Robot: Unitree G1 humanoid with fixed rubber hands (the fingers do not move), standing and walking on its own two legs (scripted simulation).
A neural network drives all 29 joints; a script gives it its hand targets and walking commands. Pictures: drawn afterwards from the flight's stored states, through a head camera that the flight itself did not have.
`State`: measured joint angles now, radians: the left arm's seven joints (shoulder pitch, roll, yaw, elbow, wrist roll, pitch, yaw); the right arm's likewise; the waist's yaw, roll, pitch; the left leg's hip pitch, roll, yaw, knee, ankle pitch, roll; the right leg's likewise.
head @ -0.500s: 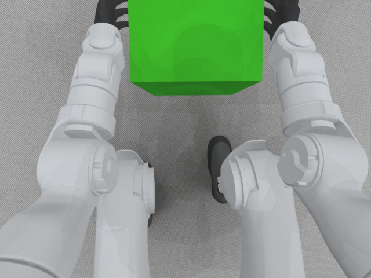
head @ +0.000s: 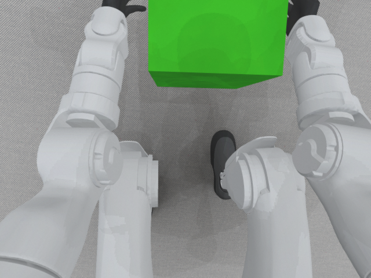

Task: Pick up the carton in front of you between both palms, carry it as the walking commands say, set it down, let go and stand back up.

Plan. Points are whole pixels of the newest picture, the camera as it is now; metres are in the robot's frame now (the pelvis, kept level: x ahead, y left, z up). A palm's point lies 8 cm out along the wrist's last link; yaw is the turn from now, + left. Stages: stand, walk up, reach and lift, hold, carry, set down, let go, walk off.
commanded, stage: set down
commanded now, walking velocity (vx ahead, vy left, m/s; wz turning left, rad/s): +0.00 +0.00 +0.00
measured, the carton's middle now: (206, 32) +0.52 -0.06 -0.24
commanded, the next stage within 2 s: let go in 1.52 s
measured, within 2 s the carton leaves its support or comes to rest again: rests again in 0.24 s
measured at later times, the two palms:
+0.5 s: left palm (83, 16) +0.53 +0.17 -0.18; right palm (305, 36) +0.49 -0.23 -0.18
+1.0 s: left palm out of the picture +0.55 +0.16 -0.02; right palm out of the picture +0.49 -0.23 -0.02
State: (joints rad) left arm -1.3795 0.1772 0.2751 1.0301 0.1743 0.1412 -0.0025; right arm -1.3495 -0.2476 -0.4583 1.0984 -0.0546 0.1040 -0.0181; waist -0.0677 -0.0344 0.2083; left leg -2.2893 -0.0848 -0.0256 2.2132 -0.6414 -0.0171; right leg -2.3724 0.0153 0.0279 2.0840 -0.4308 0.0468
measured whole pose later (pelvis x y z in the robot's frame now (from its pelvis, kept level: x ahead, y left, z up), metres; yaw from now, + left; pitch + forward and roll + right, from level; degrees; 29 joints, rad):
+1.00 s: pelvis +0.01 -0.01 +0.10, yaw +0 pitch +46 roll +1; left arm -1.18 0.35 0.15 0.95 -0.08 0.11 0.03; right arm -1.04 -0.20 -0.27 0.79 0.11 0.10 -0.13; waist -0.08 0.01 -0.01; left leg -2.06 -0.06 -0.02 1.87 -0.61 -0.02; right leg -2.15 0.02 0.03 1.77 -0.42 0.03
